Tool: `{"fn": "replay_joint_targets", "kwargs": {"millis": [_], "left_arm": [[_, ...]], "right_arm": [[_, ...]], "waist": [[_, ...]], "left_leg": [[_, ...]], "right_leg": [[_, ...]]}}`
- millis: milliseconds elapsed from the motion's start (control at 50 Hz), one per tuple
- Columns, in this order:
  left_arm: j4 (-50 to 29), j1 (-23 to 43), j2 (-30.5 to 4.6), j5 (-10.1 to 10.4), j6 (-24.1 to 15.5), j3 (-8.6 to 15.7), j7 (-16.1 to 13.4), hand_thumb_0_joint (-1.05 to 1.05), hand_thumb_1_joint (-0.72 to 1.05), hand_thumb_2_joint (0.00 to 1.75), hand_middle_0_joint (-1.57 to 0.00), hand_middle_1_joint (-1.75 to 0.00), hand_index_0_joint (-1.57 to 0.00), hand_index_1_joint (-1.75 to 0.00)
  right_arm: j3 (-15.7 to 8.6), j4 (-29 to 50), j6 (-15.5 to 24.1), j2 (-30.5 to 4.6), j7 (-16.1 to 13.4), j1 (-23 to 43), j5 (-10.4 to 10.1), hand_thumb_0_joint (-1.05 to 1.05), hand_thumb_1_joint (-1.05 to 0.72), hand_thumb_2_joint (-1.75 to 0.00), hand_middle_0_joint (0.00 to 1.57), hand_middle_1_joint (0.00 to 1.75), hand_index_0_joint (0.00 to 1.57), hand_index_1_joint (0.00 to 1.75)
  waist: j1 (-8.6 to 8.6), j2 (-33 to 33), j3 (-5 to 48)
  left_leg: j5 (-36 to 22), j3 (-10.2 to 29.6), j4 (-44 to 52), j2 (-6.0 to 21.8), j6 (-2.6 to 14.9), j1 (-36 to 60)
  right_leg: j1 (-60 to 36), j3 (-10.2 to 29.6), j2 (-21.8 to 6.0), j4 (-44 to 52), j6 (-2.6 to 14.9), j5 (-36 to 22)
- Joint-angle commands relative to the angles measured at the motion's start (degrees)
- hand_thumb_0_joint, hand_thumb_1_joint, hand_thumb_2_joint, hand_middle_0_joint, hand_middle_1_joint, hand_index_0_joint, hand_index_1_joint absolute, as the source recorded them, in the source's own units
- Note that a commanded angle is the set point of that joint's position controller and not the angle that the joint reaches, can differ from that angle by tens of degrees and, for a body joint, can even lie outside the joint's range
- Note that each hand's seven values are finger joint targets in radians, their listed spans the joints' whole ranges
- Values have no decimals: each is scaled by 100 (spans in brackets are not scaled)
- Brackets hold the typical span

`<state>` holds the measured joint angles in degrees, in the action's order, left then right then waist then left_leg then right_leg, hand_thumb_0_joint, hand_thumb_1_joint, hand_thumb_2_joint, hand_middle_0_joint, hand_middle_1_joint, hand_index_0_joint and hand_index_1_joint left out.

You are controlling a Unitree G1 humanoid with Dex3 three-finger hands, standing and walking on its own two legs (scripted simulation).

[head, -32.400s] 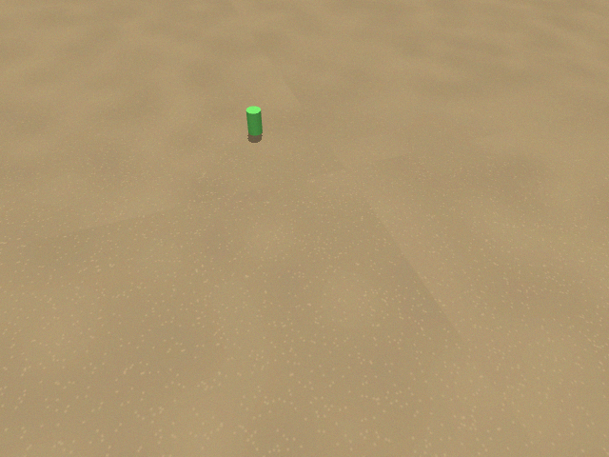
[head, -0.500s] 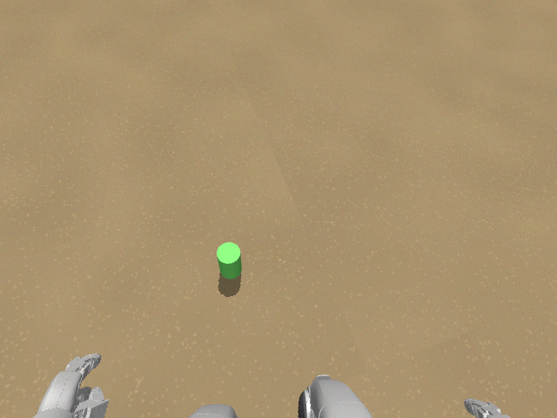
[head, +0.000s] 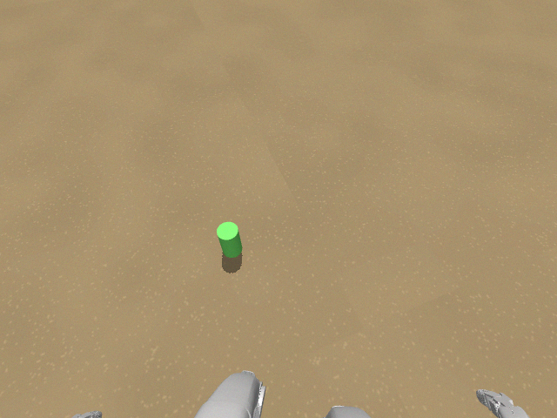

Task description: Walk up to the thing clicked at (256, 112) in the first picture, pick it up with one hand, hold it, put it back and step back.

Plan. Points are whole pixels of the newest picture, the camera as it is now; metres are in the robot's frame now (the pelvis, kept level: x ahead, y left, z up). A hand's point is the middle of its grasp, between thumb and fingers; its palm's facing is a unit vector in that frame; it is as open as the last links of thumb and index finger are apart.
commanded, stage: step back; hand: left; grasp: from the side
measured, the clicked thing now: (230, 240) +0.77 +0.24 -0.69
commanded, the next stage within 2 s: stand in 1.72 s
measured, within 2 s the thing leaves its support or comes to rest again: neither
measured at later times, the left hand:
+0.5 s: hand out of the picture -0.09 +0.24 -0.15, palm faces +0.01 -0.92 -0.39, open 7.4 cm
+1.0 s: hand out of the picture -0.25 +0.24 -0.14, palm faces +0.08 -0.92 -0.39, open 7.4 cm
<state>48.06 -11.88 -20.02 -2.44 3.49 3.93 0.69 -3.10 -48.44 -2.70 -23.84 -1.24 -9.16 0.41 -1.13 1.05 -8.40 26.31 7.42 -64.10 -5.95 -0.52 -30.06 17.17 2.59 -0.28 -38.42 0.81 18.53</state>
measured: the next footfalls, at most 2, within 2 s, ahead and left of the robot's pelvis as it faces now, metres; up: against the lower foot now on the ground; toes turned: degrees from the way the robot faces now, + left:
left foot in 0.18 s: -0.05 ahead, +0.11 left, +0.00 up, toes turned +3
right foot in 0.52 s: -0.20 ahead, -0.16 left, +0.00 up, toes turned +5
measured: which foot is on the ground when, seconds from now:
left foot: up 0.00-0.16, down 0.18-0.54, up 0.56-0.80, down 0.82-1.00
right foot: down 0.00-0.20, up 0.22-0.50, down 0.52-1.00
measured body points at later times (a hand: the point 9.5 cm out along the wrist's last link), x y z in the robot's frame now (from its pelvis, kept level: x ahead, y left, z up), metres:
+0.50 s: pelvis -0.18 -0.04 -0.01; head -0.13 -0.03 +0.44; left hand -0.09 +0.29 -0.13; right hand -0.05 -0.35 -0.11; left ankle -0.09 +0.11 -0.72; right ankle -0.21 -0.17 -0.72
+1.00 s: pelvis -0.28 -0.05 +0.01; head -0.28 -0.05 +0.46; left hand -0.25 +0.28 -0.11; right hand -0.21 -0.35 -0.12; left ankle -0.29 +0.08 -0.72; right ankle -0.24 -0.17 -0.71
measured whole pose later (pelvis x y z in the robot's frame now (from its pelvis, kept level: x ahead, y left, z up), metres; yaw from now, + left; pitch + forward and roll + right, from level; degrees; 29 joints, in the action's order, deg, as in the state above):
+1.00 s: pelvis -0.28 -0.05 +0.01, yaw +5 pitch -3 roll +1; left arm 56.2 -13.6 -24.4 -1.5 1.0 4.0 1.6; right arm -2.3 -56.6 0.9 -19.8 1.6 -15.0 3.0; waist 0.0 -2.0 -2.9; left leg 17.8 1.4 -32.3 -0.9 0.5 -12.0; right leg 19.9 0.5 -1.5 -44.1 0.9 25.5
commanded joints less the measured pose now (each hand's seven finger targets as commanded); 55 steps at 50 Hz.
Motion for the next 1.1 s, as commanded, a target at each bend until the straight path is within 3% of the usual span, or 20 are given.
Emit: {"fn": "replay_joint_targets", "kwargs": {"millis": [0,80,140,180,200,260,380,480,500,520,540,600,720,780,840,900,1000,1040,1060,1080], "left_arm": [[-859,691,-1480,-38,-228,460,-205,0,90,90,-20,-30,-20,-30],[-821,399,-1507,-21,-156,432,-250,0,90,90,-20,-30,-20,-30],[-850,399,-1485,100,-45,314,-190,0,90,90,-20,-30,-20,-30],[-1031,640,-1172,160,-54,232,-193,0,90,90,-20,-30,-20,-30],[-994,1013,-1384,86,-46,379,-263,0,90,90,-20,-30,-20,-30],[-619,427,-1281,215,4,375,-229,0,90,90,-20,-30,-20,-30],[-602,291,-1218,124,-93,332,-141,0,90,90,-20,-30,-20,-30],[-24,-558,-1248,49,-249,341,-142,0,90,90,-20,-30,-20,-30],[-60,-519,-1651,-34,-296,459,-141,0,90,90,-20,-30,-20,-30],[-226,-110,-2357,-11,-265,630,-127,0,90,90,-20,-30,-20,-30],[-388,281,-2493,-1,-314,623,-158,0,90,90,-20,-30,-20,-30],[-416,895,-1757,-47,-391,433,-226,0,90,90,-20,-30,-20,-30],[-138,144,-1858,-88,-477,513,-159,0,90,90,-20,-30,-20,-30],[-70,205,-1742,-17,-383,355,-91,0,90,90,-20,-30,-20,-30],[-74,692,-1536,96,-403,285,-94,0,90,90,-20,-30,-20,-30],[180,293,-1378,164,-463,235,5,0,90,90,-20,-30,-20,-30],[461,-120,-1229,102,-551,280,30,0,90,90,-20,-30,-20,-30],[641,-477,-1470,0,-631,379,-68,0,90,90,-20,-30,-20,-30],[635,-665,-1995,-24,-674,477,-116,0,90,90,-20,-30,-20,-30],[463,-305,-2217,-20,-697,513,-104,0,90,90,-20,-30,-20,-30]], "right_arm": [[-245,350,181,-945,-100,-402,-31,0,-90,-90,20,30,20,30],[-240,380,218,-842,-79,-402,64,0,-90,-90,20,30,20,30],[-312,99,257,-881,-63,-870,118,0,-90,-90,20,30,20,30],[-515,254,257,-1876,-2,-476,201,0,-90,-90,20,30,20,30],[-573,339,274,-2071,7,-380,236,0,-90,-90,20,30,20,30],[-355,363,335,-1392,-108,177,215,0,-90,-90,20,30,20,30],[-350,460,244,-1243,-91,-123,203,0,-90,-90,20,30,20,30],[-318,523,33,-1284,1,142,114,0,-90,-90,20,30,20,30],[-221,573,27,-903,17,70,104,0,-90,-90,20,30,20,30],[-237,700,35,-798,-89,325,82,0,-90,-90,20,30,20,30],[-362,617,-5,-1058,-130,404,73,0,-90,-90,20,30,20,30],[-326,255,54,-1054,-50,-82,16,0,-90,-90,20,30,20,30],[-307,138,244,-963,131,72,171,0,-90,-90,20,30,20,30],[-341,-274,371,-817,155,-496,141,0,-90,-90,20,30,20,30],[-506,-246,464,-1786,127,-394,204,0,-90,-90,20,30,20,30],[-313,-209,581,-1218,104,107,232,0,-90,-90,20,30,20,30],[-377,-215,417,-1242,167,81,202,0,-90,-90,20,30,20,30],[-229,-163,335,-721,143,-74,138,0,-90,-90,20,30,20,30],[-164,-44,337,-497,116,109,126,0,-90,-90,20,30,20,30],[-289,-103,329,-891,44,127,180,0,-90,-90,20,30,20,30]], "waist": [[47,-1107,692],[-130,-1299,976],[111,-944,1177],[136,1228,976],[452,1293,792],[-90,370,860],[172,854,1007],[-124,822,1449],[-66,-253,1123],[-266,-1574,869],[-222,-1477,427],[207,-599,402],[-306,-1149,587],[25,-940,687],[340,693,301],[0,533,172],[-95,910,377],[-260,-264,480],[-419,-1336,447],[-327,-827,-6]], "left_leg": [[210,-101,57,11,-56,356],[325,-530,2140,384,13,564],[-1316,-668,4065,442,203,1749],[-2314,2076,4537,2575,1272,1790],[-2549,2706,4746,3079,1918,886],[-3718,930,3985,2172,1390,1286],[-3778,648,3586,2102,1454,2275],[-2161,156,2846,1628,817,1277],[-739,-69,2081,945,433,-45],[795,-216,864,168,109,-204],[841,418,-155,362,15,191],[-125,305,-529,74,22,192],[564,-364,2064,518,-54,351],[-328,-850,4173,312,186,2075],[2618,2823,5435,2607,1464,1383],[935,1301,4985,1824,982,1473],[892,541,4412,1598,827,865],[541,12,2869,1035,450,-54],[680,-324,1521,175,233,-846],[687,121,1014,499,151,-439]], "right_leg": [[-147,917,-1172,1216,1062,-1895],[-1135,1078,-1396,849,1042,-2466],[-542,838,-1061,224,643,-2000],[1082,-280,335,-1204,33,1128],[769,455,328,-2481,-43,1983],[1018,892,592,-3694,53,1209],[819,282,232,-1587,-212,1311],[-946,-124,157,1413,96,-177],[-1216,1432,-637,1639,350,349],[132,2855,-2124,2171,1307,401],[1308,3423,-2556,2466,1666,756],[809,1419,-1393,1622,1056,162],[-460,1647,-1440,1768,1010,2293],[209,879,-1044,1275,665,1630],[1437,-2,-197,-1087,-34,1438],[949,63,-262,-974,32,574],[-665,-543,128,813,79,307],[-1770,476,-200,1665,191,595],[-1587,2814,-1530,2692,672,2267],[-437,3434,-2272,2925,1166,3010]]}}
